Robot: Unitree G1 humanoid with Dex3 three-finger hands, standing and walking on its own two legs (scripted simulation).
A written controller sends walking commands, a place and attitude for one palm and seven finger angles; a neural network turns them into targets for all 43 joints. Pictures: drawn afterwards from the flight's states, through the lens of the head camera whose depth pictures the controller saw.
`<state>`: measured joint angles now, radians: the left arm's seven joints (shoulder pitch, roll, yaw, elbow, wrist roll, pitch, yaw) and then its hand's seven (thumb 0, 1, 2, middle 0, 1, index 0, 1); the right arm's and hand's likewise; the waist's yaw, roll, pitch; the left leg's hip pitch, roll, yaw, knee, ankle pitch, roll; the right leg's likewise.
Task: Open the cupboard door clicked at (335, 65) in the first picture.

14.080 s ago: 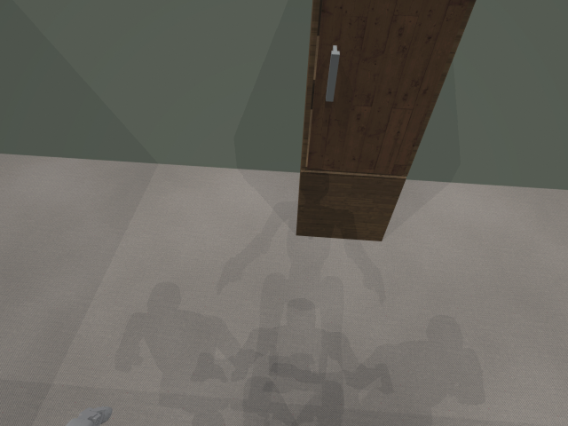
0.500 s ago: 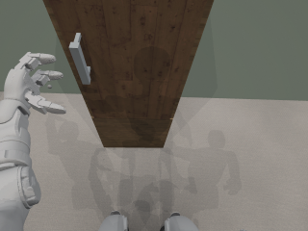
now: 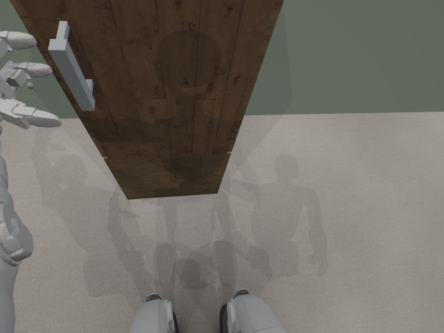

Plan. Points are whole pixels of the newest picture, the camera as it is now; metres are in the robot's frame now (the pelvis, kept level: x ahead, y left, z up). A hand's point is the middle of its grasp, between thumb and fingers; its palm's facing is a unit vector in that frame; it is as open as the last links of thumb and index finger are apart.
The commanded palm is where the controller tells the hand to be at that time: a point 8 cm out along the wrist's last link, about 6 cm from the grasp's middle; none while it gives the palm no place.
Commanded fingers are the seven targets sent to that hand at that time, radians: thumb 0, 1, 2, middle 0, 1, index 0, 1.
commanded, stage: move the hooked fingers beside the handle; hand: left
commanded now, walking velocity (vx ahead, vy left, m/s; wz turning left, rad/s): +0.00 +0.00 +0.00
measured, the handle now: (76, 69) +0.54 +0.20 +0.09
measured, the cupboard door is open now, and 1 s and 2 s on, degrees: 0 0 0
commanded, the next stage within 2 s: slide the fingers in behind the handle in 0.66 s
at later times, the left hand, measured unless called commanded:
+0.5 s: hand (29, 95) +0.49 +0.26 +0.08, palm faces +0.01 -1.00 +0.01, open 13.9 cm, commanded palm +0.47 +0.30 +0.09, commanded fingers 0.00 -0.50 0.30 -0.30 -1.20 -0.30 -1.20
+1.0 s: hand (44, 94) +0.49 +0.24 +0.08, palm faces +0.01 -1.00 +0.01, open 13.9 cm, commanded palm +0.47 +0.27 +0.09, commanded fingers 0.00 -0.50 0.30 -0.30 -1.20 -0.30 -1.20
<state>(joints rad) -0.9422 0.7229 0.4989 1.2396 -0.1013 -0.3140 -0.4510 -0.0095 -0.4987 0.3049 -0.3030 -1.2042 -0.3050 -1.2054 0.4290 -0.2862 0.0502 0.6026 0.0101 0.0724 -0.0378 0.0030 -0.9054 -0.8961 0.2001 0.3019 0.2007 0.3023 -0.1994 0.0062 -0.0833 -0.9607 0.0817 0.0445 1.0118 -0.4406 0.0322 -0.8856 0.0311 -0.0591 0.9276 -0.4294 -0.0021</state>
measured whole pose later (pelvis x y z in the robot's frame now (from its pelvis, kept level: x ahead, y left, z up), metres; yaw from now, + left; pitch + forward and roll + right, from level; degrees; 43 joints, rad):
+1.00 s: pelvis +0.00 +0.00 +0.00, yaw +1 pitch +20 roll -4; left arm -0.90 0.62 0.43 1.19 -0.12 -0.34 -0.39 -0.01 -0.50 0.30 -0.30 -1.20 -0.31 -1.21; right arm 0.41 -0.28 0.04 0.61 0.01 0.08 -0.03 0.00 -0.91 -0.90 0.20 0.30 0.20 0.30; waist -0.18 0.01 -0.09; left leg -0.94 0.07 0.03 1.01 -0.44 0.03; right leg -0.86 0.03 -0.07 0.94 -0.43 -0.01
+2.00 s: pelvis +0.00 -0.01 +0.00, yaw +1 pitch +19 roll -2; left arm -0.86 0.42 0.34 1.15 -0.10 -0.39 -0.20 -0.01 -0.50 0.30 -0.30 -1.20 -0.31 -1.21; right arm 0.39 -0.25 0.02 0.62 0.00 0.07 0.01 0.00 -0.91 -0.90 0.20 0.30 0.20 0.30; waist -0.16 0.02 -0.11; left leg -0.89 0.06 0.04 0.99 -0.44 0.02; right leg -0.82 0.02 -0.06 0.94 -0.45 -0.01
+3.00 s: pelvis +0.00 -0.01 +0.00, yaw +2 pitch +20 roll -3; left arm -0.89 0.43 0.33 1.16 -0.10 -0.39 -0.20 0.00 0.53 0.75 -0.38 -1.32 -0.40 -1.32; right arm 0.40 -0.26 0.02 0.63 0.00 0.06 0.00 0.00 -0.91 -0.90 0.20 0.30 0.20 0.30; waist -0.16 0.03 -0.11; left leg -0.92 0.06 0.03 1.00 -0.44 0.02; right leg -0.85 0.02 -0.06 0.95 -0.45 -0.01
